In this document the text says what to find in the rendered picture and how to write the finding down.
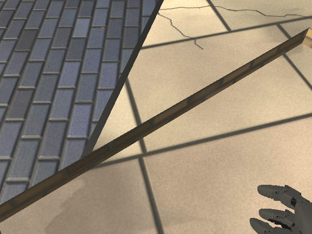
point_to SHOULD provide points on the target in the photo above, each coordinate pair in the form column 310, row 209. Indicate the right robot hand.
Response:
column 299, row 222

